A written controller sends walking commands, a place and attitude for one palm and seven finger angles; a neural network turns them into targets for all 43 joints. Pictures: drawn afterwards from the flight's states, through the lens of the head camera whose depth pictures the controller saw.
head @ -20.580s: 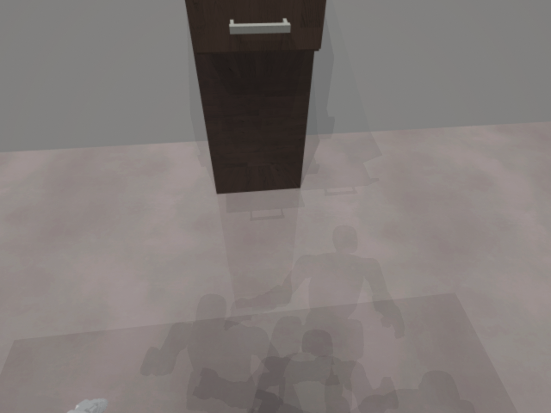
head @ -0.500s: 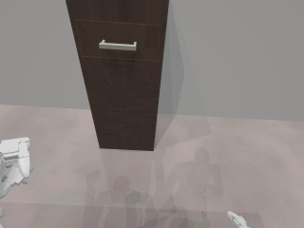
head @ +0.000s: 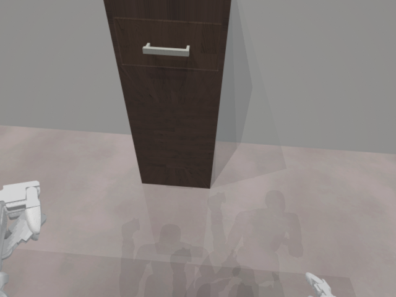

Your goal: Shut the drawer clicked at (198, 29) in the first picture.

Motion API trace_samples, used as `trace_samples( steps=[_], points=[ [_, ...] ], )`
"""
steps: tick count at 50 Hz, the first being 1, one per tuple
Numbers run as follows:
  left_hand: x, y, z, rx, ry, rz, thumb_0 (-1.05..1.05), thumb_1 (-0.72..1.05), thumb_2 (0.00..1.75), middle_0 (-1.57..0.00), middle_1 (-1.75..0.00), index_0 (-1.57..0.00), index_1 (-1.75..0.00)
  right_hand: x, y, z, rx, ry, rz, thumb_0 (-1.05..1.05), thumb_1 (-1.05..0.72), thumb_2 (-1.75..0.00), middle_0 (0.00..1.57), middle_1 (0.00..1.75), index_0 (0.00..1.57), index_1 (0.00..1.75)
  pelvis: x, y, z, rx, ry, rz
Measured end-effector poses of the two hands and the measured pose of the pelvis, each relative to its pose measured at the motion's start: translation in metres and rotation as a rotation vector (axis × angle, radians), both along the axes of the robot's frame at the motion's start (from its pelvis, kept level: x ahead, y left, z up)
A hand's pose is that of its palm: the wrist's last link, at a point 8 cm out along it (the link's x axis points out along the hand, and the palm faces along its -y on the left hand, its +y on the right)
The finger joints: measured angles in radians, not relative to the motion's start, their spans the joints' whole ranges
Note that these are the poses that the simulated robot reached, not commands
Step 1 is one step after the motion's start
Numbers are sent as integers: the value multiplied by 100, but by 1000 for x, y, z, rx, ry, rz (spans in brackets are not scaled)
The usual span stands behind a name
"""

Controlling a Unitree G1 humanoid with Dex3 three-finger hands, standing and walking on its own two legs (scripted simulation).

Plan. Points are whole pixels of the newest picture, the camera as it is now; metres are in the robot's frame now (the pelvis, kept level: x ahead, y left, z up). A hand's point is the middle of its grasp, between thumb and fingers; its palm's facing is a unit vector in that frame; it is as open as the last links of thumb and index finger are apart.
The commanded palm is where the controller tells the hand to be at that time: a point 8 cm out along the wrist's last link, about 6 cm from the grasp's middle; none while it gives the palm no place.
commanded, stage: stop stepping back and stand still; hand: left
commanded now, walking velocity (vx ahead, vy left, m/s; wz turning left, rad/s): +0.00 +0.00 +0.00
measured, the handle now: (167, 49) +0.91 +0.18 +0.12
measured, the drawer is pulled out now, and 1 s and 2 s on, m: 0.00 0.00 0.00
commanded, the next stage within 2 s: let the arm hang, fingers relaxed in 0.60 s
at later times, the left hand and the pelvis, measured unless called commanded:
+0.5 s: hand (36, 201) +0.21 +0.26 +0.17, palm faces +0.36 -0.82 -0.45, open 3.2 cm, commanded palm +0.15 +0.30 +0.18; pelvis +0.02 +0.02 +0.01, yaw +0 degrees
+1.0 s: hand out of the picture +0.06 +0.21 -0.16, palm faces -0.06 -0.97 -0.22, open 3.1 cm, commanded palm none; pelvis +0.00 +0.02 +0.00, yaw +1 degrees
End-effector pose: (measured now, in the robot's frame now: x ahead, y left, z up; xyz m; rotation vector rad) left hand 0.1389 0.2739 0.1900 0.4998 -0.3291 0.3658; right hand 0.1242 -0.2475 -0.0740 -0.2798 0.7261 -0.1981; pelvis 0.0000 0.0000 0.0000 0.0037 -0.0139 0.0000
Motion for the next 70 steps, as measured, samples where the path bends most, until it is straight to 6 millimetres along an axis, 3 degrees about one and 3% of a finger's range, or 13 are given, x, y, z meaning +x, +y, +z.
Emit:
trace_samples(
  steps=[9,20,26,35,37,41,43,45,49,54,59,64,70],
  points=[
    [6,7,2,45,30,15,1,89,90,-141,-160,-141,-160,34,28,0,90,-60,52,1,-90,-90,21,30,20,30,4,2,-2,3,-16,22],
    [22,26,-7,-2,94,16,1,89,90,-141,-160,-141,-160,48,48,5,70,-7,72,1,-90,-90,21,30,20,30,17,20,6,1,-6,11],
    [32,26,-3,15,102,-20,1,89,90,-141,-160,-141,-160,56,52,10,76,-30,65,1,-90,-90,21,30,20,30,19,24,8,-2,0,7],
    [30,29,-4,15,130,-23,1,89,90,-141,-160,-140,-160,56,47,11,66,-24,41,1,-90,-90,21,30,20,30,19,27,9,-8,10,3],
    [38,35,-32,15,229,-32,1,89,90,-141,-160,-140,-160,55,43,0,83,-3,78,1,-90,-90,21,30,20,30,17,29,6,-10,22,19],
    [42,50,-154,-163,712,62,0,90,90,-136,-156,-136,-156,42,30,-28,92,123,79,1,-90,-90,21,30,20,30,9,33,-1,-3,20,26],
    [24,44,-213,-253,954,101,0,90,90,-132,-152,-132,-152,27,24,-35,90,173,55,1,-90,-90,21,30,20,30,6,32,-3,2,10,19],
    [-4,28,-260,-327,1162,111,0,90,90,-126,-146,-126,-147,7,19,-38,82,231,29,1,-90,-90,21,30,20,30,3,30,-2,6,0,13],
    [-67,-11,-314,-452,1461,97,1,91,90,-113,-133,-113,-133,-43,12,-43,63,392,-20,1,-90,-90,21,30,20,30,0,26,1,2,-8,10],
    [-131,-6,-326,-532,1605,235,1,90,90,-95,-116,-94,-116,-106,13,-49,62,620,-61,0,-90,-90,20,30,20,30,-1,20,6,-7,-4,23],
    [-169,4,-320,-537,1701,317,1,90,90,-76,-94,-75,-94,-146,23,-54,99,748,-96,1,-90,-90,20,30,20,30,1,20,8,-9,-7,28],
    [-177,7,-315,-528,1729,351,1,90,90,-57,-71,-56,-72,-159,37,-61,144,776,-109,0,-90,-90,20,30,20,30,3,21,9,-6,-13,25],
    [-156,0,-315,-528,1680,324,0,91,90,-35,-47,-35,-48,-148,50,-67,183,739,-102,0,-90,-90,20,30,20,30,4,21,10,-1,-20,22]
  ],
)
